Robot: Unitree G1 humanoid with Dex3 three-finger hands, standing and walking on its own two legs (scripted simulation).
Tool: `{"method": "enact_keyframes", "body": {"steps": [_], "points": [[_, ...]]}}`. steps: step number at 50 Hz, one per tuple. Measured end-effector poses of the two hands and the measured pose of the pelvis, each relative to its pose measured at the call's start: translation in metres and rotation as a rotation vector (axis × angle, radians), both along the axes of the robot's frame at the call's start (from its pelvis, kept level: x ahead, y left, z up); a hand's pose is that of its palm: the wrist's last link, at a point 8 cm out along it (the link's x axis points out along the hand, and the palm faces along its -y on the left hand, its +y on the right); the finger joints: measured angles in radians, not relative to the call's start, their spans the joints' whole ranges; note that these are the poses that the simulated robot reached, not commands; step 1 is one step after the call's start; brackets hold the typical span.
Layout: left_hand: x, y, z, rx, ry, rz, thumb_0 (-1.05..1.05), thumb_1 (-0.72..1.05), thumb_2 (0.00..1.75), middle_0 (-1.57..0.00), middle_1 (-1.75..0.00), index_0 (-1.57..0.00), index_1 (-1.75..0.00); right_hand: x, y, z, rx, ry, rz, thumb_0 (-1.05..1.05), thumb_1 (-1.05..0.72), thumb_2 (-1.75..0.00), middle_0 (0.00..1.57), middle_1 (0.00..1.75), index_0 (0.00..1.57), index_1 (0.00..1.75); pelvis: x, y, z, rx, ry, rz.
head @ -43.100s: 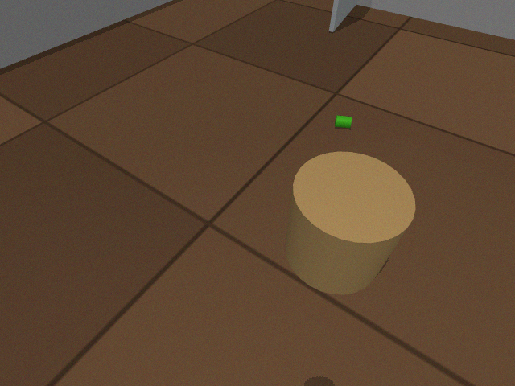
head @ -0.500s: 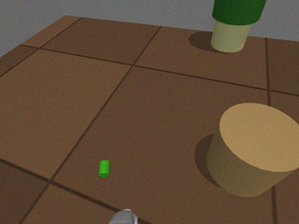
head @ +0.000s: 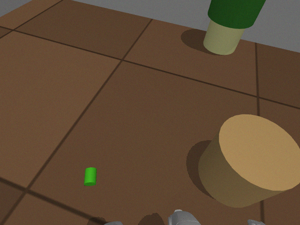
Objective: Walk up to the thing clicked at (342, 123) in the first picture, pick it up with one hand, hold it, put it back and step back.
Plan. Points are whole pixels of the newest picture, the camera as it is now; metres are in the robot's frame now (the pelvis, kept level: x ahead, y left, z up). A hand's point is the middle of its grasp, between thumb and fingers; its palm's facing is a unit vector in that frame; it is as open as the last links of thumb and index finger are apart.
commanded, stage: walk up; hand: left
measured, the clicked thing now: (90, 176) +0.46 +0.35 -0.73
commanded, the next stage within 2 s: stand in 1.88 s
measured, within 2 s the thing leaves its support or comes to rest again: neither
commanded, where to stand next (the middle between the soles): +0.12 -0.01 m, yaw +2 degrees
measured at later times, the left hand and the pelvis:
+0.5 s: hand out of the picture +0.12 +0.22 -0.14, palm faces -0.04 -0.95 -0.32, open 7.4 cm; pelvis +0.01 -0.02 +0.01, yaw +0 degrees
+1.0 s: hand out of the picture +0.11 +0.23 -0.14, palm faces +0.00 -0.94 -0.33, open 7.4 cm; pelvis +0.04 -0.02 +0.02, yaw +0 degrees
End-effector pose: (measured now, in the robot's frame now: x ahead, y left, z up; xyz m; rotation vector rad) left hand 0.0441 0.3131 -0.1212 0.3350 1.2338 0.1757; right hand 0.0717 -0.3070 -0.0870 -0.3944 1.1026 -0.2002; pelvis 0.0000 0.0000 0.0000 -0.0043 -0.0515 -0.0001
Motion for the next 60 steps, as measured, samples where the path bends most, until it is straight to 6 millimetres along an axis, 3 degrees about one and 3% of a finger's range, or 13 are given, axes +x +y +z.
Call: {"method": "enact_keyframes", "body": {"steps": [6, 12, 21, 29, 40, 50, 60], "points": [[0.008, -0.012, 0.003, 0.057, 0.003, 0.005, 0.01, 0.91, 0.9, -0.21, -0.3, -0.2, -0.3, 0.013, -0.011, -0.033, 0.058, -0.001, -0.03, 0.0, -0.9, -0.9, 0.2, 0.3, 0.21, 0.3, 0.004, -0.013, -0.013, -0.008, -0.009, -0.017], [0.025, -0.028, 0.014, 0.053, -0.036, -0.019, 0.01, 0.91, 0.9, -0.21, -0.3, -0.2, -0.3, 0.011, -0.005, -0.045, 0.119, 0.024, -0.043, 0.0, -0.91, -0.9, 0.2, 0.3, 0.2, 0.3, 0.002, -0.019, -0.007, 0.016, -0.01, -0.012], [0.063, -0.044, 0.019, -0.007, -0.115, -0.035, 0.01, 0.91, 0.9, -0.21, -0.3, -0.2, -0.3, -0.013, -0.008, -0.033, 0.107, 0.107, -0.061, 0.0, -0.91, -0.9, 0.2, 0.3, 0.2, 0.3, 0.005, -0.021, 0.004, 0.013, -0.002, -0.01], [0.071, -0.047, 0.013, -0.04, -0.082, -0.025, 0.01, 0.91, 0.9, -0.21, -0.3, -0.2, -0.3, -0.021, -0.021, -0.018, 0.052, 0.161, -0.09, 0.01, -0.91, -0.9, 0.2, 0.3, 0.2, 0.3, 0.014, -0.021, 0.011, 0.005, 0.014, -0.005], [0.058, -0.04, 0.01, -0.031, 0.011, 0.024, 0.01, 0.91, 0.9, -0.21, -0.3, -0.2, -0.3, 0.014, -0.018, -0.015, 0.05, 0.144, -0.079, 0.0, -0.91, -0.9, 0.2, 0.3, 0.2, 0.3, 0.03, -0.02, 0.014, 0.0, 0.023, 0.003], [0.062, -0.035, 0.016, -0.015, 0.005, 0.05, 0.01, 0.91, 0.9, -0.21, -0.3, -0.2, -0.3, 0.057, -0.003, -0.017, 0.087, 0.08, -0.044, 0.0, -0.91, -0.9, 0.2, 0.3, 0.2, 0.3, 0.04, -0.018, 0.016, 0.002, 0.021, 0.007], [0.07, -0.037, 0.018, -0.012, -0.004, 0.045, 0.01, 0.91, 0.9, -0.21, -0.3, -0.2, -0.3, 0.068, -0.001, -0.016, 0.092, 0.071, -0.045, 0.0, -0.91, -0.9, 0.2, 0.3, 0.2, 0.3, 0.044, -0.018, 0.017, 0.003, 0.022, 0.007]]}}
